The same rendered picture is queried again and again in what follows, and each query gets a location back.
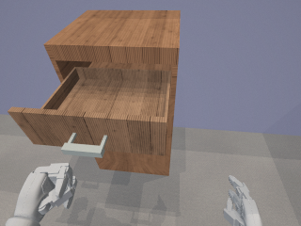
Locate cabinet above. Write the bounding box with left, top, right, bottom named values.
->
left=43, top=9, right=181, bottom=176

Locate drawer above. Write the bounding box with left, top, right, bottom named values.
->
left=8, top=67, right=171, bottom=156

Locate robot left hand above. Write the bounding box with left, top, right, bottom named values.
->
left=14, top=163, right=78, bottom=223

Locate robot right hand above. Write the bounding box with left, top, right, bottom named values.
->
left=224, top=175, right=263, bottom=226

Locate left robot forearm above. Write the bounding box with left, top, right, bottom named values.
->
left=5, top=216, right=40, bottom=226

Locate handle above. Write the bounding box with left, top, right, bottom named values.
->
left=61, top=133, right=108, bottom=158

